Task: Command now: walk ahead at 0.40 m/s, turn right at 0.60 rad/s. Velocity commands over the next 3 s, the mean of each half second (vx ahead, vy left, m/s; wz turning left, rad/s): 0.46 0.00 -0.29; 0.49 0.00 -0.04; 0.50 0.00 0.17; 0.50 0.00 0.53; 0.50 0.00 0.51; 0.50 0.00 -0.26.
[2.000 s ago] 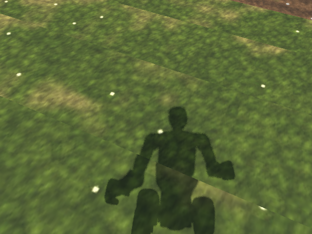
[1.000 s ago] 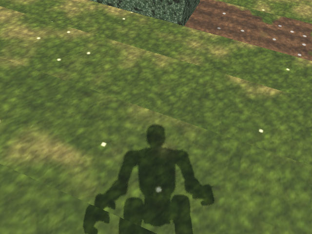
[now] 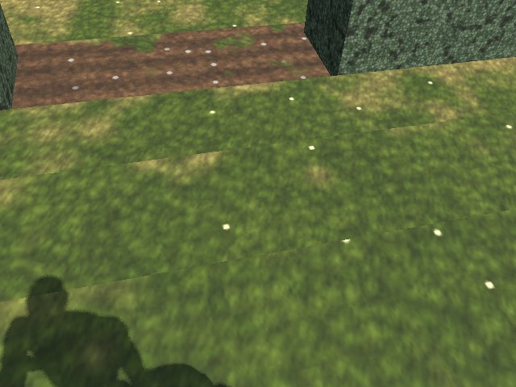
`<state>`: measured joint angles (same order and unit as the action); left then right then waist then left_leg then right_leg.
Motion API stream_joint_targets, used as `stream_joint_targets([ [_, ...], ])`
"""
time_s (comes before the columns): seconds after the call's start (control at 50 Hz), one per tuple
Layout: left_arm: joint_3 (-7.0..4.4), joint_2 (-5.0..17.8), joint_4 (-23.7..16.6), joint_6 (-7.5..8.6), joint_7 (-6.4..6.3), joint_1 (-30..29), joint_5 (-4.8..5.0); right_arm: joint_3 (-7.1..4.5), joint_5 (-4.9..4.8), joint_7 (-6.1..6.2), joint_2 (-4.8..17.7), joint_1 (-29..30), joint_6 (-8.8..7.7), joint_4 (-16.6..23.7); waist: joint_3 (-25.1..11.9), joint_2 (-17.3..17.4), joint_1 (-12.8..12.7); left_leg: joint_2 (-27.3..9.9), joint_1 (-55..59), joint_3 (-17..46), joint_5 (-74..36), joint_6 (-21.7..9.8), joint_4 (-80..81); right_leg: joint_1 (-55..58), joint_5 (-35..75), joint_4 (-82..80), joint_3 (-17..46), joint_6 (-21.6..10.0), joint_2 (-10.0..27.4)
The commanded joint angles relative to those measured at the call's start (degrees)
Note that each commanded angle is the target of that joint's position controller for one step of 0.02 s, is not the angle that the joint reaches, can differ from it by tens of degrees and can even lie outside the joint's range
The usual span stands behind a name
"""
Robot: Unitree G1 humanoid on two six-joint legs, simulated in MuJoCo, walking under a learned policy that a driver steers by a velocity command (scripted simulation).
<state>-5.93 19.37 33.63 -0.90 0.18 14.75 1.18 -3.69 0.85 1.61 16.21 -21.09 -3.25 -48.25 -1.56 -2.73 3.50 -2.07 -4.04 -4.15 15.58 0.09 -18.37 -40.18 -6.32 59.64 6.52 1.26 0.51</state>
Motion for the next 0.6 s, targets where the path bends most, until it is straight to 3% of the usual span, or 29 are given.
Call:
stream_joint_targets([
  [0.02,0.31,1.3,-6.6,1.7,0.73,-8.1,0.01,-1.75,-0.03,0.22,9.4,1.8,-1.03,2.5,6.5,10.2,1.4,-11.9,1.5,5.9,-5.1,-8.0,9.7,-6.4,4.7,-7.6,-1.6,0.5,2.5],
  [0.08,1.4,-1.0,-7.7,2.12,1.87,-11.5,-0.18,-2.07,-0.2,-0.57,11.1,-0.2,-0.96,0.8,7.1,9.7,2.7,-12.6,-1.0,2.4,-10.3,-9.5,9.3,0.5,3.1,-11.9,-6.5,-0.1,3.0],
  [0.16,1.54,-0.4,-8.7,2.25,2.48,-11.8,0.58,-2.54,-2.45,-1.26,12.7,-2.0,-0.01,-1.0,8.1,10.1,1.2,-15.0,1.8,2.1,-15.9,-9.8,5.8,6.8,-8.0,-19.5,-9.5,-3.8,1.4],
  [0.18,0.97,0.8,-8.2,2.35,2.44,-8.9,0.66,-2.68,-2.55,-1.21,13.5,-1.6,0.28,-1.4,6.6,10.5,-1.3,-15.2,2.0,1.4,-26.1,-9.3,1.8,12.2,-9.7,-22.6,-10.6,-5.3,-0.3],
  [0.2,-0.3,2.5,-5.8,2.5,2.44,-0.5,0.95,-2.46,-2.78,-1.25,13.5,-0.2,0.43,-1.6,2.1,9.5,-6.4,-14.0,0.9,-1.3,-38.6,-8.5,-8.0,23.4,-6.1,-27.4,-11.9,-7.1,-2.5],
  [0.22,-2.21,5.9,-3.0,2.3,1.9,8.9,1.13,-1.74,-2.15,-1.14,11.9,-0.4,-0.02,-1.5,-4.3,7.1,-10.8,-11.5,-5.8,-4.4,-40.5,-6.4,-21.4,39.2,-2.3,-29.1,-10.3,-8.8,-3.0],
  [0.24,-3.58,12.9,-2.5,2.01,0.85,14.4,1.05,0.01,0.39,-1.76,6.7,-3.1,-1.15,1.3,-11.7,-8.8,-9.9,-5.0,-27.6,-5.5,-6.2,-2.2,-45.3,60.1,-1.5,-29.3,14.2,-15.8,13.0],
  [0.26,-2.14,11.5,-3.7,2.86,1.59,13.6,0.83,0.37,-0.9,-2.56,6.5,-4.0,-3.05,2.1,-18.6,-14.8,-8.2,1.7,-37.1,5.8,16.7,-1.8,-56.1,60.8,-4.8,-39.3,35.0,-22.3,20.0],
  [0.28,-0.58,6.7,-2.7,3.58,2.35,11.0,0.25,-1.58,-3.43,-2.91,11.9,0.4,-3.55,2.6,-11.9,-8.0,-8.8,-1.4,-39.6,8.6,12.3,-2.2,-59.0,53.9,-1.3,-41.0,27.0,-20.6,19.2],
  [0.3,0.04,5.4,-2.5,3.91,2.72,8.2,0.1,-1.74,-4.01,-2.76,11.8,2.8,-3.23,3.5,-6.3,-6.7,-7.4,-3.2,-38.8,7.3,8.8,-2.3,-58.7,46.5,4.4,-40.8,19.0,-19.4,17.3],
  [0.32,0.62,3.6,-2.2,4.23,2.99,5.4,0.21,-1.67,-2.92,-2.38,10.6,3.4,-2.63,3.1,-3.1,-3.4,-5.8,-5.1,-37.3,7.5,5.4,-1.9,-55.7,40.3,8.1,-41.8,13.5,-18.2,14.9],
  [0.34,1.14,1.8,-2.1,4.49,2.95,2.8,-0.03,-1.76,-2.26,-2.15,9.8,3.0,-1.65,2.9,-1.4,-3.9,-4.1,-6.5,-35.3,8.2,2.6,-1.6,-51.8,36.3,8.4,-43.3,9.1,-17.1,12.6],
  [0.36,1.45,1.1,-2.0,4.62,2.68,1.3,0.15,-1.63,-2.33,-2.44,8.5,1.6,-0.88,2.7,-0.5,-2.6,-2.6,-6.7,-33.3,8.5,1.0,-1.4,-48.7,33.7,7.5,-45.0,7.9,-16.9,11.7],
  [0.4,0.85,2.3,0.2,5.13,1.96,2.1,-0.29,-0.88,-1.32,-2.41,5.4,1.3,0.16,2.3,-0.2,-0.4,-1.6,-5.9,-32.6,7.2,-1.0,0.0,-45.6,31.9,13.5,-46.2,5.8,-17.9,11.5],
  [0.42,0.29,4.2,0.9,5.61,1.67,3.2,-1.09,-0.98,-0.8,-2.74,5.3,1.3,-0.13,1.9,-1.0,2.1,-1.8,-5.8,-34.0,7.6,-5.5,0.1,-45.8,33.1,16.2,-44.6,5.4,-18.2,12.5],
  [0.44,0.15,4.6,1.9,6.07,1.27,3.7,-0.77,-1.02,-1.05,-2.74,5.3,2.4,-0.25,2.4,-0.2,1.4,-1.7,-6.5,-37.2,8.6,-8.5,0.2,-43.9,34.1,17.3,-44.8,5.2,-18.0,12.9],
  [0.46,0.21,4.8,3.2,6.75,0.41,5.3,-0.11,-1.97,-2.29,-2.97,7.3,7.2,-0.84,4.0,2.3,0.0,-2.2,-7.3,-42.2,11.6,-11.8,-0.5,-38.4,36.9,10.3,-46.2,5.3,-15.3,12.7],
  [0.48,0.08,4.9,4.2,7.05,-0.12,6.7,0.09,-1.92,-2.32,-3.2,7.3,9.7,-1.27,4.7,3.2,-1.0,-3.2,-7.2,-45.3,11.8,-15.1,-0.7,-35.5,38.8,8.5,-46.1,5.8,-14.8,13.0],
  [0.5,0.05,5.4,5.0,6.77,-1.42,6.5,0.25,-1.41,-1.6,-3.35,6.5,12.9,-1.78,6.0,5.3,-0.9,-2.8,-5.8,-42.5,10.6,-23.9,-0.2,-26.8,33.2,2.7,-46.3,1.6,-13.6,10.0],
  [0.54,0.36,4.4,6.2,6.45,-2.53,8.1,-0.13,-0.78,-0.25,-4.18,4.4,15.4,-2.11,5.9,4.8,-0.4,-4.1,-4.1,-37.7,8.0,-36.9,-0.9,-21.4,29.6,-1.9,-43.3,-0.5,-13.3,8.4],
  [0.6,0.77,4.7,7.9,6.6,-2.96,11.1,-0.28,-0.47,-0.16,-6.29,4.1,16.6,-2.03,7.0,4.9,0.3,-4.2,-2.6,-34.5,8.5,-44.1,-3.9,-20.4,25.5,-6.0,-37.9,0.4,-12.6,9.3],
])
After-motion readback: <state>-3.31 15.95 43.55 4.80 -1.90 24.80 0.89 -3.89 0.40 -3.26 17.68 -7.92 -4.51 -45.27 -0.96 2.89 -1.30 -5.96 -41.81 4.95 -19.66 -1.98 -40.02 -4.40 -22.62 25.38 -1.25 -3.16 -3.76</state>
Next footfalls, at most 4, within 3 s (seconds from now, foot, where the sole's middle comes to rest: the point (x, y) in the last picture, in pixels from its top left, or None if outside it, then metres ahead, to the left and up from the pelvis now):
0.22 right None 0.19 -0.17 -0.78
0.86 left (220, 375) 0.64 0.05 -0.96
1.28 right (297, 301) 0.88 -0.21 -0.96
2.02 left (179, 251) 1.22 0.21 -1.13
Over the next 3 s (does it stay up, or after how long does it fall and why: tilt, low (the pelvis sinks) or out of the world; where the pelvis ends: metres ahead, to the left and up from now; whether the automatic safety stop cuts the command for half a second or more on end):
stays up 1.57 0.34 -0.35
